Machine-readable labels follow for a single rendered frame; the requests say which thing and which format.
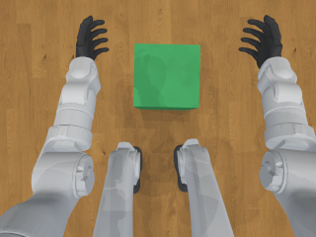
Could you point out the robot left forearm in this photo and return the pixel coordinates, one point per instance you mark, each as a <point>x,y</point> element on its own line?
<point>71,131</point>

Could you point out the left robot upper arm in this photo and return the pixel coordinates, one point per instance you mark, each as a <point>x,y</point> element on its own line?
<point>60,179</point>

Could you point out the robot right forearm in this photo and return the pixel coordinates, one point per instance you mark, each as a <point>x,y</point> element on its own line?
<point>284,112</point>

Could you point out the carton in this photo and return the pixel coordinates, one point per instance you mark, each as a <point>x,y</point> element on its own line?
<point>166,76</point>

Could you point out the right robot hand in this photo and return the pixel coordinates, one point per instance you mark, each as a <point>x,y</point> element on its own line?
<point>269,43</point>

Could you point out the robot left thigh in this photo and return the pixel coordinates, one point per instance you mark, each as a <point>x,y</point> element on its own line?
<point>115,213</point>

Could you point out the right robot upper arm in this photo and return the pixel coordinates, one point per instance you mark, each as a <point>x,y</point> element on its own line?
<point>291,176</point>

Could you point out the left robot hand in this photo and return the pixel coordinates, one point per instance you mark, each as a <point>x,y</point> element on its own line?
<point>85,44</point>

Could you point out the robot left foot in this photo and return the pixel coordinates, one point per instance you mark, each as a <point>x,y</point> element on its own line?
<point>137,186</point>

